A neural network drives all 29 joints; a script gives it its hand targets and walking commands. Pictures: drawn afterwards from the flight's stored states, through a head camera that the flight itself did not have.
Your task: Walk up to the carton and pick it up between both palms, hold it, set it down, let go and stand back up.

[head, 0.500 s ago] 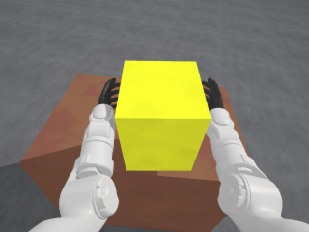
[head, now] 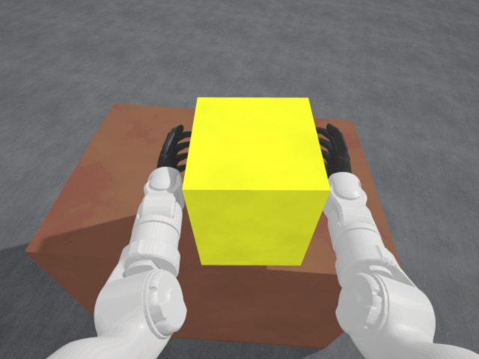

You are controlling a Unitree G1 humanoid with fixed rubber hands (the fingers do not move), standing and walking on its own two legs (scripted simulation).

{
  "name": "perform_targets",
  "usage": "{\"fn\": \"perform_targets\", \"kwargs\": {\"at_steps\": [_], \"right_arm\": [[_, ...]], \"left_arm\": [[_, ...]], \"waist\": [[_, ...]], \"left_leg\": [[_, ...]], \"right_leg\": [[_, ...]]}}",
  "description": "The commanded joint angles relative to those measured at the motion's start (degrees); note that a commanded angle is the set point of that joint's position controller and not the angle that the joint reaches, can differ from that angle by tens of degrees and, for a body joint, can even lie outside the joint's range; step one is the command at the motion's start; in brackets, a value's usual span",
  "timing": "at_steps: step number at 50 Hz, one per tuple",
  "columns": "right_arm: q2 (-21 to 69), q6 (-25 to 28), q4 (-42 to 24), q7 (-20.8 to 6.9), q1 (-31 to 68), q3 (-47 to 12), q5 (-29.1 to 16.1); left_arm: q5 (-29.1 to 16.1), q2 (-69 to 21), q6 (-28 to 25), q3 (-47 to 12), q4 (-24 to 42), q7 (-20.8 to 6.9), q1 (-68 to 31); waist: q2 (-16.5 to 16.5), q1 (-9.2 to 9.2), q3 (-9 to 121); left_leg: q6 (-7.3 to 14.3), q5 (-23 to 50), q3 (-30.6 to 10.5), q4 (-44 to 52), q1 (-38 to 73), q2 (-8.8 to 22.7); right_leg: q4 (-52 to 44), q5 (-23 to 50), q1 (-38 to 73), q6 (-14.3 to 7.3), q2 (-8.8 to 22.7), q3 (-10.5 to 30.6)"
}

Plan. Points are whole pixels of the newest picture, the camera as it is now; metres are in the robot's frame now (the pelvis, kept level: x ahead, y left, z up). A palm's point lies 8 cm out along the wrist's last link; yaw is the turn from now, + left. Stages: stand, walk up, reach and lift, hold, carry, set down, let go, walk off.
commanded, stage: set down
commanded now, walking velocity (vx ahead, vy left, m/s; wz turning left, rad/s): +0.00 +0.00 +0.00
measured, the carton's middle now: (251, 186) +0.42 +0.04 +0.05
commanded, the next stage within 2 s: none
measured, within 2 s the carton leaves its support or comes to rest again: rests again in 1.02 s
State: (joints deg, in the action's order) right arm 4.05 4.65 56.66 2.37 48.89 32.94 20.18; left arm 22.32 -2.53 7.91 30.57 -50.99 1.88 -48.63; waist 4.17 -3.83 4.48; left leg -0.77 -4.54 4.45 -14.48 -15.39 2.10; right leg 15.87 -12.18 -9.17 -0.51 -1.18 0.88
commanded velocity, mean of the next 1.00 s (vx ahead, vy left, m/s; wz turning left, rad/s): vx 0.00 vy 0.00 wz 0.00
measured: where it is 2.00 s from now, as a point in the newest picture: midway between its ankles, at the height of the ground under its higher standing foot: outside the picture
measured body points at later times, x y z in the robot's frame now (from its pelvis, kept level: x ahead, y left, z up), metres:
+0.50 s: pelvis -0.01 +0.01 +0.00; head +0.03 +0.03 +0.45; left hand +0.42 +0.20 +0.08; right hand +0.44 -0.10 +0.10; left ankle +0.02 +0.13 -0.75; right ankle -0.05 -0.10 -0.75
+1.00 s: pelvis -0.01 +0.01 +0.00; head +0.05 +0.03 +0.45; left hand +0.42 +0.20 +0.06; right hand +0.44 -0.10 +0.08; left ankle +0.02 +0.13 -0.75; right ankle -0.05 -0.10 -0.75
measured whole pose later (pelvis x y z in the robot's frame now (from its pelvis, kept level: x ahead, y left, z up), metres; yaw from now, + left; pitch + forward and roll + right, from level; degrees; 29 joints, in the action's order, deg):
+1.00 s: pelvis -0.01 +0.01 +0.00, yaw -2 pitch +11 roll +0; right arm 5.4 7.3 57.2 -1.5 50.3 43.3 30.6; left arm 25.9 -4.5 4.2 36.2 -53.1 2.1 -49.3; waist 3.9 -6.0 5.1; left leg 0.0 -3.4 6.4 -14.3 -21.8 2.3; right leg 16.1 -10.7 -16.5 -0.2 -0.9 1.2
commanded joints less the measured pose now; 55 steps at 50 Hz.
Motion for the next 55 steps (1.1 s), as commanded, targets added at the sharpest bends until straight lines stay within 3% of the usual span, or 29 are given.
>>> {"fn": "perform_targets", "kwargs": {"at_steps": [1, 5, 6, 7, 8, 12, 26, 38, 49, 55], "right_arm": [[29.65, 4.73, -4.13, -8.06, 39.36, -14.42, 2.47], [28.95, 5.03, -3.63, -8.30, 39.16, -12.71, 3.19], [30.32, 5.10, -1.48, -8.35, 39.29, -17.59, 1.59], [30.07, 5.10, -0.63, -8.12, 38.29, -16.88, 1.83], [30.02, 5.16, -0.41, -7.96, 38.84, -16.72, 1.90], [29.88, 5.02, -0.54, -7.74, 38.39, -14.42, 2.63], [28.78, 4.64, -0.26, -9.43, 41.03, -8.69, 6.84], [27.72, 4.53, 1.12, -10.14, 37.10, -2.97, 10.48], [28.50, 6.47, 0.12, -10.55, 35.31, -4.17, 11.36], [29.34, 7.20, -0.65, -9.95, 34.85, -6.45, 11.18]], "left_arm": [[-1.55, -24.43, -5.68, -13.46, 6.27, -6.25, -41.25], [-1.72, -24.78, -6.17, -13.84, 5.68, -5.71, -41.51], [-2.15, -24.98, -5.99, -13.03, 6.45, -5.38, -39.54], [-2.67, -24.88, -5.68, -13.65, 6.82, -5.41, -40.29], [-3.12, -25.29, -5.52, -14.26, 6.87, -5.44, -40.39], [-3.52, -25.54, -5.44, -14.86, 7.01, -5.40, -41.93], [0.13, -22.61, -7.42, -8.48, 2.54, -4.25, -43.59], [2.09, -23.21, -7.58, -7.02, 4.17, -3.31, -41.76], [2.64, -23.87, -9.73, -7.03, 4.88, -2.55, -39.68], [2.41, -22.46, -11.63, -6.49, 2.57, -3.11, -38.30]], "waist": [[-2.83, -1.62, 34.27], [-4.01, -1.35, 35.51], [-4.21, -3.82, 36.31], [-4.41, -2.33, 35.09], [-4.31, -2.24, 36.54], [-3.97, -0.77, 37.90], [-2.89, -3.97, 36.62], [-4.17, -2.17, 36.06], [-4.30, -3.38, 38.71], [-2.49, -3.79, 38.37]], "left_leg": [[0.37, 19.91, 5.42, -4.81, 20.83, -1.52], [-0.18, 23.26, 5.05, -6.32, 24.65, -0.80], [-0.48, 30.97, 5.10, -8.17, 26.39, -0.70], [-0.22, 32.91, 4.51, -8.31, 27.19, -0.23], [-0.18, 33.86, 4.34, -8.49, 27.84, -0.03], [-0.64, 31.33, 4.41, -8.43, 27.45, -0.41], [0.59, 22.20, 6.44, -6.06, 20.56, -0.68], [-0.14, 30.21, 6.02, -8.28, 28.05, -0.08], [0.27, 34.92, 6.06, -9.33, 27.92, 0.31], [1.33, 31.09, 6.37, -8.66, 23.10, -0.20]], "right_leg": [[2.43, 27.43, 4.70, 5.49, 0.84, -5.98], [1.49, 25.28, 0.32, 4.74, 0.33, -6.25], [3.27, 33.16, 1.40, 5.04, 0.30, -5.96], [2.47, 31.12, -2.14, 5.49, 0.60, -6.33], [1.54, 28.81, -3.94, 5.12, 0.42, -6.41], [1.13, 27.63, -3.18, 4.82, 0.34, -6.49], [1.01, 17.84, -0.77, 4.24, 0.35, -5.74], [-1.13, 13.27, -8.60, 3.68, -0.22, -6.70], [-0.96, 15.17, -9.95, 3.40, 0.11, -6.62], [0.76, 20.02, -6.14, 4.49, 0.85, -5.92]]}}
